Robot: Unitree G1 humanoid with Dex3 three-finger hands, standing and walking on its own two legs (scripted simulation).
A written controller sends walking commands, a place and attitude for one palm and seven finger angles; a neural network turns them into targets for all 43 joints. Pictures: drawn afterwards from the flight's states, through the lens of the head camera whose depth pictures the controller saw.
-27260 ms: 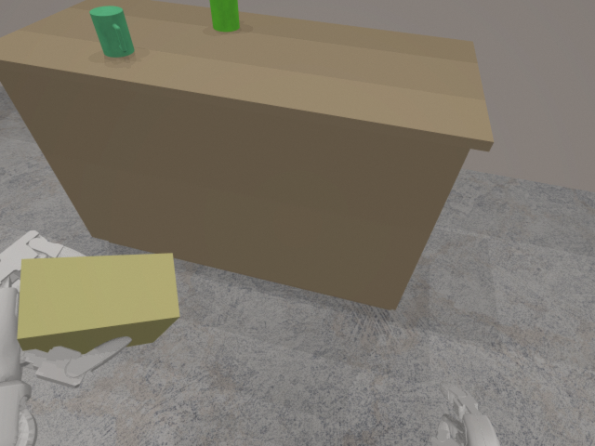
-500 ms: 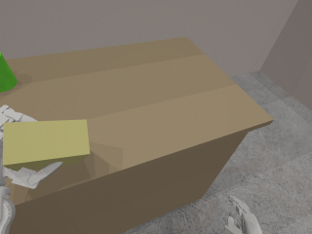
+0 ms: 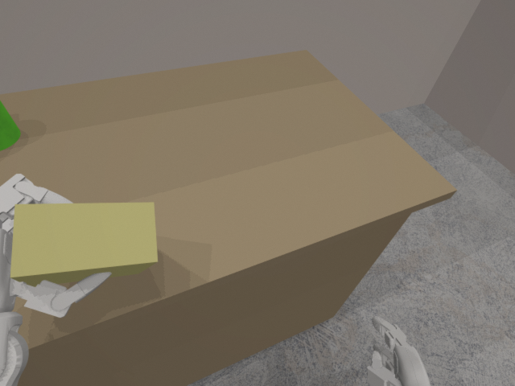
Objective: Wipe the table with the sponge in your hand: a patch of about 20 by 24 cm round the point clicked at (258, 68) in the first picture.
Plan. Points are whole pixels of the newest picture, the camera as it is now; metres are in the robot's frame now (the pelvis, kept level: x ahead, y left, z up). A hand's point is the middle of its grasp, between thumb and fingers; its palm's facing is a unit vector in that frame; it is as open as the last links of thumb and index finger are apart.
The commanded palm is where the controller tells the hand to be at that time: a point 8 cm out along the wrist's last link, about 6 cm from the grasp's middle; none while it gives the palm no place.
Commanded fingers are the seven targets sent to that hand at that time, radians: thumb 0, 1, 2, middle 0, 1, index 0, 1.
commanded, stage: look again from close up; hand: left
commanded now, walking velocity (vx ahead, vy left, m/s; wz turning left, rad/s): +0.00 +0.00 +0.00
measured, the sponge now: (109, 245) +0.24 +0.21 +0.15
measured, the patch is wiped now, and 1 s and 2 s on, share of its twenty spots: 0.05 0.05 0.05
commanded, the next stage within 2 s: turn the palm down, sponge in hand in 0.34 s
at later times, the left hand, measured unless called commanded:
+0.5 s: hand (42, 228) +0.23 +0.26 +0.18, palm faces +0.41 -0.80 -0.44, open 10.2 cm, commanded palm +0.15 +0.28 +0.18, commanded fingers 0.00 0.10 1.30 -1.20 -1.60 -1.20 -1.60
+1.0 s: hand (27, 270) +0.18 +0.25 +0.18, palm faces +0.48 -0.57 -0.67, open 10.2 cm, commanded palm +0.15 +0.26 +0.22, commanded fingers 0.00 0.10 1.30 -1.20 -1.60 -1.20 -1.60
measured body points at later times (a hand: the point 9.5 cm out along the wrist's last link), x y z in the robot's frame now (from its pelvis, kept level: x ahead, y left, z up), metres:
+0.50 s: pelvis -0.01 +0.00 +0.00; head +0.02 +0.02 +0.45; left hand +0.20 +0.30 +0.21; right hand +0.18 -0.22 -0.07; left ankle +0.00 +0.05 -0.74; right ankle +0.01 -0.12 -0.74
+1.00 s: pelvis -0.03 -0.07 -0.02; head -0.04 -0.11 +0.43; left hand +0.15 +0.28 +0.22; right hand +0.22 -0.27 -0.09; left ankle +0.00 +0.05 -0.74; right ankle +0.01 -0.12 -0.74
